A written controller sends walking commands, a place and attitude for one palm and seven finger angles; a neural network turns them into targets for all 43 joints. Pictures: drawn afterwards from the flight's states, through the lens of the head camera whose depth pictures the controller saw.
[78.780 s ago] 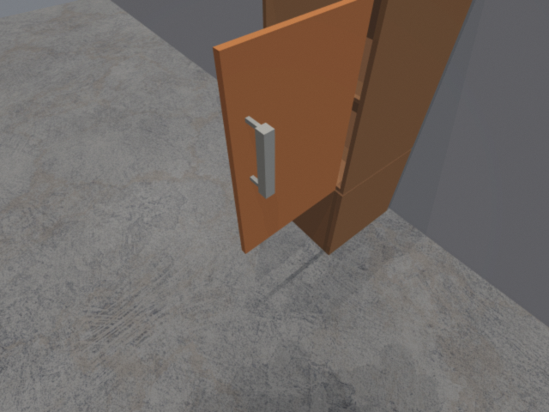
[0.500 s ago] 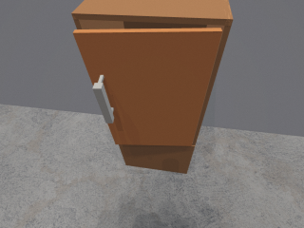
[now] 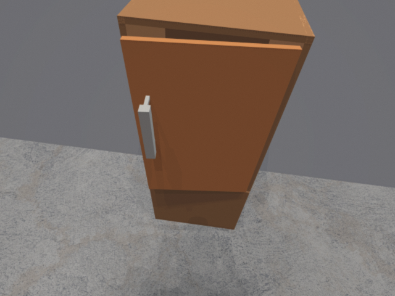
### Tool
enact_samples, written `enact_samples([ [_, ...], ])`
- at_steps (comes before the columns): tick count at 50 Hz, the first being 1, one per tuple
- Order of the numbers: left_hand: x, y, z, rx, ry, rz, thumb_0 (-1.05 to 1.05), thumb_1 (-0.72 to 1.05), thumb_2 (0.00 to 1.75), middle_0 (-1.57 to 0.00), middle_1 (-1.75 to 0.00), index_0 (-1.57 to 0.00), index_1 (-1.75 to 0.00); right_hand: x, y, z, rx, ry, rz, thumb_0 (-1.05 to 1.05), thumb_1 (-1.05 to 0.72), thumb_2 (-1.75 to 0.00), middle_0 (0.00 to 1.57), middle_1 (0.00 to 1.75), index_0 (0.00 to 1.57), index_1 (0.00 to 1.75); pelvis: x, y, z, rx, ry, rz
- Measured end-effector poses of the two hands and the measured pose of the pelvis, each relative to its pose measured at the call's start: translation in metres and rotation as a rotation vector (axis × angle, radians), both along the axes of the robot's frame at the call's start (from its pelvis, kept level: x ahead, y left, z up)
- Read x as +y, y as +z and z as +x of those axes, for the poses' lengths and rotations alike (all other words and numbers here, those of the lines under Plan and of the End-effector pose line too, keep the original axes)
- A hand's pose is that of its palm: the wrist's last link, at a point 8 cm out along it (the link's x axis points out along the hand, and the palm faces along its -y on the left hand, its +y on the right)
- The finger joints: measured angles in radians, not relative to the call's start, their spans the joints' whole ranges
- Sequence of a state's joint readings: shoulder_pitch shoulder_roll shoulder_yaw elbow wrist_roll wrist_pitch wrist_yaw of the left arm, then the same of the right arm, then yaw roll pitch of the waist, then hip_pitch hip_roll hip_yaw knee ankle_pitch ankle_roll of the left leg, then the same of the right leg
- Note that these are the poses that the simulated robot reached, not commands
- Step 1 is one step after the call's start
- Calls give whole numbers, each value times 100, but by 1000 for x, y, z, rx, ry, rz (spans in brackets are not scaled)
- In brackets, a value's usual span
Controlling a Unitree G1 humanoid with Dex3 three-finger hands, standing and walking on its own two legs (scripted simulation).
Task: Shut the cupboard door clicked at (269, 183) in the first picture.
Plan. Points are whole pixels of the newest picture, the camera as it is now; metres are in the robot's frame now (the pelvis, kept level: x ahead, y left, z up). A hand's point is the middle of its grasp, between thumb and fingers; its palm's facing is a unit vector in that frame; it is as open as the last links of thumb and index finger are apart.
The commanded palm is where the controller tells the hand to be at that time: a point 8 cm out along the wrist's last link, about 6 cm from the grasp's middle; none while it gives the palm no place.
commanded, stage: look again from close up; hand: left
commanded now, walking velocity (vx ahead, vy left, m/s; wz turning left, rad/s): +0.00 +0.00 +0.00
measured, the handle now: (149, 128) +0.51 +0.17 +0.01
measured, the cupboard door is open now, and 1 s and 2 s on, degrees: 7 7 7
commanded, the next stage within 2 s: shuffle to correct the standing spot in 0.56 s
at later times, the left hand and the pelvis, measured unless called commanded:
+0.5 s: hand out of the picture +0.04 +0.18 -0.17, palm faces +0.01 -0.96 -0.27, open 7.4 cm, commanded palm none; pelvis +0.01 -0.01 -0.01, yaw +0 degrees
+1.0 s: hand out of the picture +0.03 +0.14 -0.19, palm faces +0.05 -0.98 -0.20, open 7.4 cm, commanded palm none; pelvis +0.05 -0.04 -0.02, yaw +1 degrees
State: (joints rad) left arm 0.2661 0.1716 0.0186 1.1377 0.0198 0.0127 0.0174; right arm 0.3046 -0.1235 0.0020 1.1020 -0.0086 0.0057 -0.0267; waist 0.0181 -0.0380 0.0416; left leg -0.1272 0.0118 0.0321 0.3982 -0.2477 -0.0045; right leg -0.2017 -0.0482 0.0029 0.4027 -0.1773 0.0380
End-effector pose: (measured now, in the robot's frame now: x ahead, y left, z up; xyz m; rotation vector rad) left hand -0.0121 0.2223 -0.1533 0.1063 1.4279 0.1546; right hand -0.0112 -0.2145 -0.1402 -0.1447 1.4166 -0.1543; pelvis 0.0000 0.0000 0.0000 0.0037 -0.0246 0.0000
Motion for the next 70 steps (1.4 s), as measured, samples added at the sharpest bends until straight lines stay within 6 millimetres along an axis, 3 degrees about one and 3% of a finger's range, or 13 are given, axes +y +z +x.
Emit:
enact_samples([
  [7,-2,0,3,-10,-34,20,0,90,90,-20,-30,-20,-30,2,-10,7,-44,3,17,1,-90,-90,20,30,20,30,4,-7,3,7,2,-7],
  [14,7,9,20,-59,-31,73,0,90,90,-20,-30,-20,-30,2,-23,23,-94,20,43,2,-92,-90,20,30,20,30,3,-10,10,-11,2,5],
  [31,-7,19,54,-118,-61,97,0,90,90,-20,-30,-20,-30,-30,-22,30,-72,26,34,1,-91,-90,20,30,20,30,-20,-6,13,-7,-6,18],
  [41,-21,9,51,-100,-39,65,0,90,90,-21,-30,-20,-30,-43,-21,25,-29,37,16,0,-90,-90,19,30,20,30,-31,-10,18,-4,9,15],
  [51,-34,-5,40,-1,7,40,1,91,90,-20,-30,-20,-30,-38,-28,29,35,12,37,0,-90,-90,20,30,20,30,-40,-20,50,14,13,12],
  [55,-41,-9,41,5,43,40,0,91,90,-20,-30,-20,-30,-39,-31,45,58,26,34,1,-90,-90,20,30,20,30,-43,-23,62,16,38,4],
  [60,-48,-13,39,56,74,16,0,91,90,-20,-30,-19,-30,-35,-26,87,0,50,10,1,-91,-90,20,30,20,30,-38,-20,74,5,35,7],
  [70,-47,1,76,5,29,48,1,92,90,-21,-30,-20,-30,-54,-15,128,-85,34,-22,1,-93,-90,20,30,20,30,-45,-9,78,29,19,22],
])
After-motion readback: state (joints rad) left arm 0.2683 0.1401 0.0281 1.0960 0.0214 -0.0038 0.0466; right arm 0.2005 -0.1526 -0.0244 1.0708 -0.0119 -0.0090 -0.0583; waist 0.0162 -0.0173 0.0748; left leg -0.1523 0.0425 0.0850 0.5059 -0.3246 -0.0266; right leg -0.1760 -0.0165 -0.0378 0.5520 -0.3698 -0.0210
